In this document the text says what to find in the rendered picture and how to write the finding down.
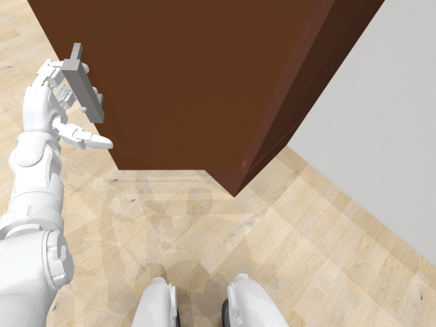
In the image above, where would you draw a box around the left robot thigh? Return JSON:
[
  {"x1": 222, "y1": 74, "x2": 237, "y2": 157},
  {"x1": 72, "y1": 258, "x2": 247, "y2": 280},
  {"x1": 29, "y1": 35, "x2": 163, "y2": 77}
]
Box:
[{"x1": 131, "y1": 283, "x2": 177, "y2": 327}]

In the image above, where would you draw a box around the left robot forearm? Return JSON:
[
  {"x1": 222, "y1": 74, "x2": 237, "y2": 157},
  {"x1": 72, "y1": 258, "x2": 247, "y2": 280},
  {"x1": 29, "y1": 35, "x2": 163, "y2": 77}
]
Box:
[{"x1": 0, "y1": 131, "x2": 64, "y2": 240}]

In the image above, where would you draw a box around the handle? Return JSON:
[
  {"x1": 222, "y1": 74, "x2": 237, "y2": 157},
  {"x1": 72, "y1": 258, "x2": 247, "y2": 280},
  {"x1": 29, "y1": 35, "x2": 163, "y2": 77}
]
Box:
[{"x1": 61, "y1": 43, "x2": 104, "y2": 123}]

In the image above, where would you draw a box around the cupboard door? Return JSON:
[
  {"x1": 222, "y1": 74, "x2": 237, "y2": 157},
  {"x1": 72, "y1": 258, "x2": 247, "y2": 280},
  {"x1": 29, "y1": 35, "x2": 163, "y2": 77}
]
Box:
[{"x1": 27, "y1": 0, "x2": 315, "y2": 170}]

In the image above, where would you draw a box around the left robot upper arm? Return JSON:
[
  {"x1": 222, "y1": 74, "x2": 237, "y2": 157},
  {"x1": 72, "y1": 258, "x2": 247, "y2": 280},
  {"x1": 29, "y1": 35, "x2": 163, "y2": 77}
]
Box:
[{"x1": 0, "y1": 230, "x2": 74, "y2": 327}]

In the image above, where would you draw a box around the robot thigh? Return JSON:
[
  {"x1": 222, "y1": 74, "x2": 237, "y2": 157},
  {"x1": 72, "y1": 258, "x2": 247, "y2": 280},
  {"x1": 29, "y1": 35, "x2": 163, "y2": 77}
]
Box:
[
  {"x1": 228, "y1": 279, "x2": 289, "y2": 327},
  {"x1": 131, "y1": 283, "x2": 177, "y2": 327}
]

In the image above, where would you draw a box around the right robot thigh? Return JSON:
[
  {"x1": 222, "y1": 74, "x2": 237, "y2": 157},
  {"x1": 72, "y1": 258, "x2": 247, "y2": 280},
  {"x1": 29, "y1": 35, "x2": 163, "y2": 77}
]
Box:
[{"x1": 228, "y1": 279, "x2": 289, "y2": 327}]

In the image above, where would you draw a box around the robot left hand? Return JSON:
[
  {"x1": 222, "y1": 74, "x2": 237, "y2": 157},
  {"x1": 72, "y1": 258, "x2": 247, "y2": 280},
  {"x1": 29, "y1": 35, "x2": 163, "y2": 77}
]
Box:
[{"x1": 22, "y1": 59, "x2": 113, "y2": 150}]

